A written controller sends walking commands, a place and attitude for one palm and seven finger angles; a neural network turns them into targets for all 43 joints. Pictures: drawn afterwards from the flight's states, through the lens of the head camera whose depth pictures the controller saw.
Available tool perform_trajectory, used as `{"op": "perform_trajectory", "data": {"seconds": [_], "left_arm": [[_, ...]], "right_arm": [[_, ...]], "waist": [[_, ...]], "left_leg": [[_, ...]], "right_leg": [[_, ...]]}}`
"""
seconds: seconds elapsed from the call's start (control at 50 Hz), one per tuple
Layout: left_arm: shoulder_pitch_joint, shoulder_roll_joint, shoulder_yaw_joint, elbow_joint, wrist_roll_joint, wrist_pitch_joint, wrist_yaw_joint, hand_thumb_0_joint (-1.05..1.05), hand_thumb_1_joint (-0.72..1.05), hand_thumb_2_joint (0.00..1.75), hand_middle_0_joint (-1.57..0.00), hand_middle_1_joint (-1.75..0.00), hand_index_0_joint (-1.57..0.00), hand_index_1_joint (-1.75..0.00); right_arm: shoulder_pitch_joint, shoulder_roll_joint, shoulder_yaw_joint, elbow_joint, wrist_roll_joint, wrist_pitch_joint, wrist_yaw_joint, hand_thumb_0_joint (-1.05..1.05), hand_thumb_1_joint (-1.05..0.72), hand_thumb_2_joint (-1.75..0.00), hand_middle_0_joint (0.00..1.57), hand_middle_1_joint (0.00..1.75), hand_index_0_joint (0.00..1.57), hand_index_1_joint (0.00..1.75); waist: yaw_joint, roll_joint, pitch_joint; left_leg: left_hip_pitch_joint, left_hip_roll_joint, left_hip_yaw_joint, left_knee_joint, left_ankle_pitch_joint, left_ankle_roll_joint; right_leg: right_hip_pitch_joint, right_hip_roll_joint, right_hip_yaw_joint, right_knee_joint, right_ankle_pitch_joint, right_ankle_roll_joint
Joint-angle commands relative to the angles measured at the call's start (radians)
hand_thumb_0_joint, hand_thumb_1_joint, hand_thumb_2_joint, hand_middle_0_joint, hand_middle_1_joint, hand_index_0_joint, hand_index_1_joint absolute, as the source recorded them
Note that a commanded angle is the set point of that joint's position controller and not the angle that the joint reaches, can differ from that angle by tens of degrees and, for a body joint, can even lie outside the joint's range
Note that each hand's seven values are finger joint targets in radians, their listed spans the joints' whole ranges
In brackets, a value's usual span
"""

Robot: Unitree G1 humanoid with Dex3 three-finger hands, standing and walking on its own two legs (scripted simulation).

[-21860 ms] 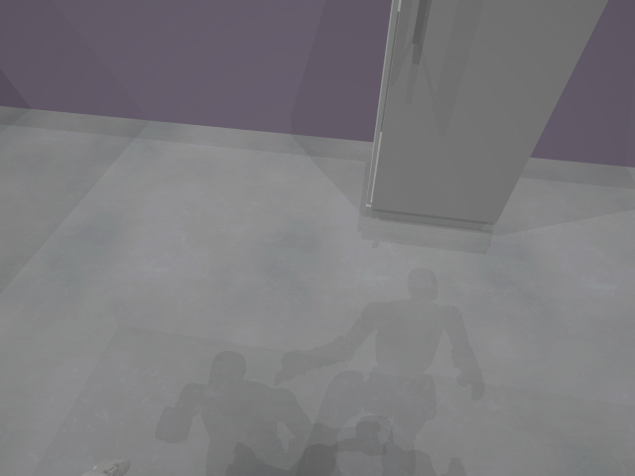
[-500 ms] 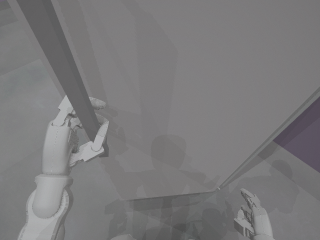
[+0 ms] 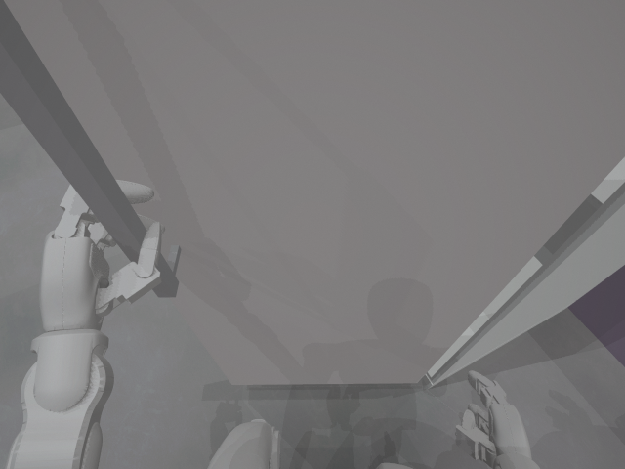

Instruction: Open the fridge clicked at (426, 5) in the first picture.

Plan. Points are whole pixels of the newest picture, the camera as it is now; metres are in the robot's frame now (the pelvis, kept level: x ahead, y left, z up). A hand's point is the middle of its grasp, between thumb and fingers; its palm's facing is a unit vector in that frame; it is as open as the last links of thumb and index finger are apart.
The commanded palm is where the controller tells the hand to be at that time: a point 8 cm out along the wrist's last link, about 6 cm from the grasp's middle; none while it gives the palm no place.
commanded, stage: walk backward, drawing the door open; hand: left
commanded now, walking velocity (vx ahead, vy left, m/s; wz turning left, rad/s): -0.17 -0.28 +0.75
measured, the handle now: (91, 144) +0.33 +0.19 +0.26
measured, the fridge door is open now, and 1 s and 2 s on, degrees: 64 73 74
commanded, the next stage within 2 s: stop walking and hold the door back in 0.22 s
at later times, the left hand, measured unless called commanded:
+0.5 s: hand (160, 359) +0.20 +0.14 +0.15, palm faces +0.52 -0.82 -0.26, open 6.2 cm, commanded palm +0.18 +0.20 +0.14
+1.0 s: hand (157, 322) +0.23 +0.14 +0.15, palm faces +0.48 -0.85 -0.22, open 5.6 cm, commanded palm +0.19 +0.20 +0.14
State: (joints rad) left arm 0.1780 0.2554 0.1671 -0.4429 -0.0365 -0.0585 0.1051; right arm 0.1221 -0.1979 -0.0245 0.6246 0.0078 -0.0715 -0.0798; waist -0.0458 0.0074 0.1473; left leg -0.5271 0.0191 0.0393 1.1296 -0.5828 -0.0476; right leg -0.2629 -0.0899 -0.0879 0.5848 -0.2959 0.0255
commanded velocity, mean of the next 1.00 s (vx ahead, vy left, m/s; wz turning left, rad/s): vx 0.05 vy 0.00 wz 0.22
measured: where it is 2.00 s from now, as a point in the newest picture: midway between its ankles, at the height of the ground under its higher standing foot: outside the picture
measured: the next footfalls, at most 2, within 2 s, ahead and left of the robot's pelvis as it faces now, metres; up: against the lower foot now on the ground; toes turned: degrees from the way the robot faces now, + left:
left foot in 0.10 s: +0.04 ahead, +0.07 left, +0.00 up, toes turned +11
right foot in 0.42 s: +0.06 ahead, -0.28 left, +0.00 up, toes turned +16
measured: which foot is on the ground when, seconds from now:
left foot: up 0.00-0.08, down 0.10-0.40, up 0.42-0.72, down 0.74-0.98, up 1.00-1.00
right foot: down 0.00-0.08, up 0.10-0.40, down 0.42-0.76, up 0.78-0.94, down 0.96-1.00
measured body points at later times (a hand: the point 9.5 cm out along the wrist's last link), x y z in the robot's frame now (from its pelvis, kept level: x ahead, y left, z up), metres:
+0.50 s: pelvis -0.04 -0.14 +0.00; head +0.00 -0.14 +0.45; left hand +0.17 +0.18 +0.16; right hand +0.21 -0.29 -0.11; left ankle -0.05 +0.03 -0.67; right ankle +0.02 -0.30 -0.73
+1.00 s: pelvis -0.10 -0.15 +0.00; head -0.06 -0.15 +0.44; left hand +0.20 +0.19 +0.16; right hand +0.09 -0.31 -0.13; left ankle -0.11 -0.03 -0.73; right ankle -0.03 -0.24 -0.73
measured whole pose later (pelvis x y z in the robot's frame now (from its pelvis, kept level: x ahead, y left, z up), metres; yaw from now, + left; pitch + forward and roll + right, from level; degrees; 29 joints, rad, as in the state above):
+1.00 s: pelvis -0.10 -0.15 +0.00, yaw +21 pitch -1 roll -1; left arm -0.52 0.29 0.12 0.42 -0.03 -0.13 0.07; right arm 0.24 -0.18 0.05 0.69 0.02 -0.04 -0.08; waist -0.02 0.05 0.10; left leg -0.34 0.07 0.07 0.67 -0.33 0.00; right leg -0.29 0.00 -0.09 0.57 -0.25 -0.02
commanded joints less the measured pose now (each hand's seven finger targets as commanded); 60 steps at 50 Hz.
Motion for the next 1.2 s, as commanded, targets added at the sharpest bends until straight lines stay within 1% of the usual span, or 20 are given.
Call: {"op": "perform_trajectory", "data": {"seconds": [0.0,0.04,0.08,0.1,0.12,0.2,0.34,0.36,0.4,0.42,0.46,0.5,0.68,0.72,0.76,0.82,0.9,0.98,1.06,1.18], "left_arm": [[-0.141,0.142,0.098,-0.330,-0.005,-0.123,0.016,0.00,0.90,0.90,-0.45,-1.40,-0.45,-1.40],[-0.135,0.101,0.040,-0.329,-0.018,-0.113,0.007,0.00,0.90,0.90,-0.45,-1.40,-0.45,-1.40],[-0.199,0.131,0.023,-0.371,-0.002,-0.140,-0.006,0.00,0.90,0.90,-0.45,-1.40,-0.45,-1.40],[-0.254,0.149,0.036,-0.398,0.020,-0.159,-0.016,0.00,0.90,0.90,-0.45,-1.40,-0.45,-1.40],[-0.297,0.199,0.081,-0.457,0.014,-0.173,-0.017,0.00,0.90,0.90,-0.45,-1.40,-0.45,-1.40],[-0.251,0.106,0.015,-0.335,0.025,-0.118,-0.016,0.00,0.90,0.90,-0.45,-1.40,-0.45,-1.40],[-0.274,0.083,0.014,-0.064,-0.007,-0.055,0.017,0.00,0.90,0.90,-0.45,-1.40,-0.45,-1.40],[-0.377,0.128,0.038,-0.025,0.004,-0.057,0.021,0.00,0.90,0.90,-0.45,-1.40,-0.45,-1.40],[-0.533,0.295,0.148,0.121,0.012,-0.054,0.031,0.00,0.90,0.90,-0.45,-1.40,-0.45,-1.40],[-0.527,0.347,0.197,0.223,0.016,-0.062,0.038,0.00,0.90,0.90,-0.45,-1.40,-0.45,-1.40],[-0.697,0.276,0.112,0.266,0.005,-0.094,0.025,0.00,0.90,0.90,-0.45,-1.40,-0.45,-1.40],[-0.750,0.317,0.166,0.390,-0.001,-0.129,0.027,0.00,0.90,0.90,-0.45,-1.40,-0.45,-1.40],[-0.945,0.233,0.082,0.505,0.007,-0.157,0.010,0.00,0.90,0.90,-0.45,-1.40,-0.45,-1.40],[-0.978,0.152,0.016,0.486,-0.003,-0.171,0.001,0.00,0.90,0.90,-0.45,-1.40,-0.45,-1.40],[-1.079,0.078,-0.079,0.442,0.007,-0.179,-0.013,0.00,0.90,0.90,-0.45,-1.40,-0.45,-1.40],[-1.099,0.207,0.018,0.535,0.009,-0.156,-0.004,0.00,0.90,0.90,-0.45,-1.40,-0.45,-1.40],[-1.113,0.219,0.017,0.632,0.007,-0.134,-0.011,0.00,0.90,0.90,-0.45,-1.40,-0.45,-1.40],[-1.107,0.350,0.126,0.804,0.008,-0.106,0.000,0.00,0.90,0.90,-0.45,-1.40,-0.45,-1.40],[-1.104,0.350,0.151,0.827,0.011,-0.135,-0.006,0.00,0.90,0.90,-0.45,-1.40,-0.45,-1.40],[-0.996,0.286,0.123,0.707,-0.009,-0.164,-0.016,0.00,0.90,0.90,-0.45,-1.40,-0.45,-1.40]], "right_arm": [[-0.058,-0.035,0.002,-0.189,-0.028,-0.048,-0.025,0.00,-0.90,-0.90,0.20,0.30,0.20,0.30],[-0.003,-0.059,-0.016,-0.193,-0.024,-0.043,-0.031,0.00,-0.90,-0.90,0.20,0.30,0.20,0.30],[-0.022,-0.112,-0.032,-0.200,-0.028,-0.070,-0.017,0.00,-0.90,-0.90,0.20,0.30,0.20,0.30],[-0.033,-0.108,-0.031,-0.174,-0.033,-0.086,0.002,0.00,-0.90,-0.90,0.20,0.30,0.20,0.30],[-0.046,-0.122,-0.043,-0.173,-0.031,-0.095,-0.002,0.00,-0.90,-0.90,0.20,0.30,0.20,0.30],[-0.014,-0.111,-0.048,-0.123,-0.018,-0.093,0.013,0.00,-0.90,-0.90,0.20,0.30,0.20,0.30],[-0.017,-0.110,-0.017,-0.155,0.003,-0.086,0.001,0.00,-0.90,-0.90,0.20,0.30,0.20,0.30],[-0.009,-0.098,-0.014,-0.146,0.006,-0.083,-0.002,0.00,-0.90,-0.90,0.20,0.30,0.20,0.30],[-0.055,-0.075,0.001,-0.149,-0.005,-0.067,-0.020,0.00,-0.90,-0.90,0.20,0.30,0.20,0.30],[-0.048,-0.100,0.014,-0.109,-0.041,-0.060,-0.021,0.00,-0.90,-0.90,0.20,0.30,0.20,0.30],[-0.058,-0.112,-0.005,-0.105,-0.007,-0.042,-0.025,0.00,-0.90,-0.90,0.20,0.30,0.20,0.30],[-0.061,-0.117,0.004,-0.076,-0.006,-0.025,-0.034,0.00,-0.90,-0.90,0.20,0.30,0.20,0.30],[-0.029,-0.140,-0.025,-0.103,-0.005,0.006,-0.008,0.00,-0.90,-0.90,0.20,0.30,0.20,0.30],[-0.025,-0.197,-0.047,-0.136,0.001,-0.002,-0.005,0.00,-0.90,-0.90,0.20,0.30,0.20,0.30],[-0.025,-0.126,-0.013,-0.137,0.014,-0.014,0.003,0.00,-0.90,-0.90,0.20,0.30,0.20,0.30],[0.027,-0.176,-0.031,-0.097,0.022,-0.029,-0.005,0.00,-0.90,-0.90,0.20,0.30,0.20,0.30],[0.015,-0.171,0.002,-0.082,0.014,-0.027,-0.017,0.00,-0.90,-0.90,0.20,0.30,0.20,0.30],[0.046,-0.156,-0.012,-0.060,0.009,-0.027,-0.031,0.00,-0.90,-0.90,0.20,0.30,0.20,0.30],[0.043,-0.148,0.015,-0.025,0.004,-0.042,-0.035,0.00,-0.90,-0.90,0.20,0.30,0.20,0.30],[0.038,-0.157,0.003,-0.053,-0.006,-0.041,-0.031,0.00,-0.90,-0.90,0.20,0.30,0.20,0.30]], "waist": [[0.036,-0.185,-0.336],[-0.006,-0.047,-0.377],[0.033,0.300,-0.399],[0.013,0.161,-0.384],[0.016,0.257,-0.398],[0.031,0.246,-0.351],[0.055,0.270,-0.309],[0.057,0.134,-0.307],[0.078,-0.332,-0.263],[0.080,-0.101,-0.271],[0.051,-0.308,-0.302],[0.055,-0.250,-0.303],[0.044,-0.179,-0.379],[0.047,0.233,-0.383],[0.014,0.309,-0.411],[0.042,0.126,-0.404],[0.052,0.156,-0.400],[0.073,-0.273,-0.330],[0.064,-0.170,-0.356],[0.044,-0.129,-0.371]], "left_leg": [[0.168,0.012,0.090,-0.369,0.112,0.006],[0.426,0.028,0.065,-0.695,0.395,0.011],[0.661,0.528,-0.674,-0.829,1.208,0.256],[0.626,0.512,-0.669,-0.833,1.049,0.254],[0.611,0.485,-0.685,-0.831,0.952,0.261],[0.478,0.288,-0.279,-0.796,0.698,0.156],[0.216,0.170,-0.198,-0.755,0.263,0.121],[0.181,0.085,-0.123,-0.613,0.186,0.081],[-0.049,-0.064,-0.083,0.008,0.003,0.017],[-0.026,-0.038,-0.136,0.063,0.032,0.023],[-0.147,-0.025,-0.158,0.186,0.113,0.009],[-0.085,-0.014,-0.096,0.084,0.157,0.002],[0.386,-0.042,0.082,-0.709,0.358,0.043],[0.518,0.217,-0.187,-0.795,0.452,0.127],[0.531,0.351,-0.402,-0.829,0.599,0.256],[0.491,0.293,-0.252,-0.733,0.660,0.238],[0.295,0.217,-0.107,-0.658,0.395,0.152],[-0.046,0.013,-0.050,-0.147,0.038,0.040],[0.012,0.038,-0.045,-0.192,0.159,0.033],[0.363,0.022,0.030,-0.704,0.454,0.043]], "right_leg": [[0.134,-0.203,-0.019,-0.042,0.679,-0.167],[-0.002,-0.128,-0.061,0.184,0.434,-0.099],[-0.390,0.080,0.067,0.578,-0.383,0.032],[-0.398,0.072,0.156,0.645,-0.279,0.019],[-0.416,0.068,0.180,0.683,-0.279,0.028],[-0.242,0.066,0.127,0.442,-0.049,0.036],[0.146,0.146,-0.001,-0.080,-0.045,0.035],[0.175,0.090,0.037,-0.230,0.030,0.030],[0.021,-0.336,0.558,-0.390,0.084,-0.139],[0.001,-0.387,0.529,-0.348,0.174,-0.184],[0.159,-0.339,0.475,-0.239,0.259,-0.166],[0.187,-0.272,0.261,-0.180,0.456,-0.123],[0.071,-0.192,0.146,-0.097,0.215,-0.071],[-0.139,0.010,0.002,0.152,-0.015,0.001],[-0.260,0.057,0.028,0.404,-0.268,0.006],[-0.165,0.041,0.049,0.249,-0.151,0.000],[0.143,0.076,0.007,-0.086,-0.031,-0.012],[0.225,-0.284,0.528,-0.347,-0.135,-0.198],[0.244,-0.224,0.272,-0.228,0.231,-0.187],[0.116,-0.090,0.126,-0.135,0.139,-0.078]]}}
